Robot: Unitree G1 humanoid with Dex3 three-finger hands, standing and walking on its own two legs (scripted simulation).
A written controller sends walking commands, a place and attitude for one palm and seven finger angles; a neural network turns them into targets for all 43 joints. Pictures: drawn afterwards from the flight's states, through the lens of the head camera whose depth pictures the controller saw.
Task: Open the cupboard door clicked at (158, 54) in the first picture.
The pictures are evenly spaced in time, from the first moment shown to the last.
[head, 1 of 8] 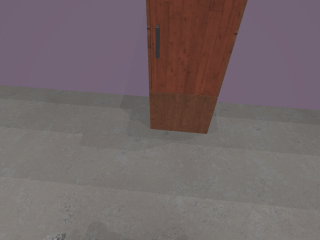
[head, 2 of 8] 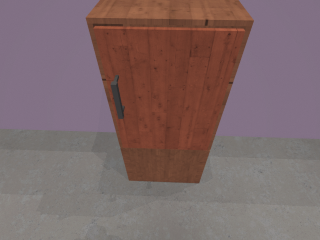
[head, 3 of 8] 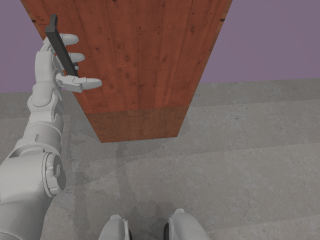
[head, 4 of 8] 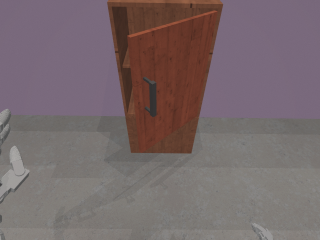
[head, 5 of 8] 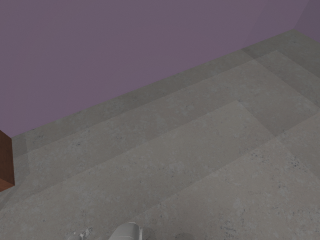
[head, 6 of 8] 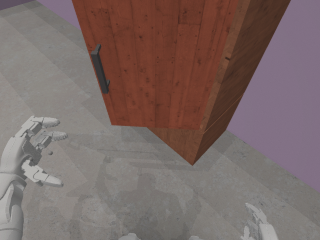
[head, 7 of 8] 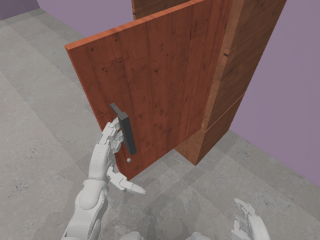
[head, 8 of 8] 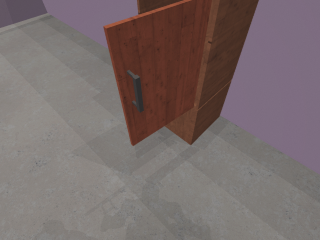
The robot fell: no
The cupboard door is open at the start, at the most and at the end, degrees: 0 83 82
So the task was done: yes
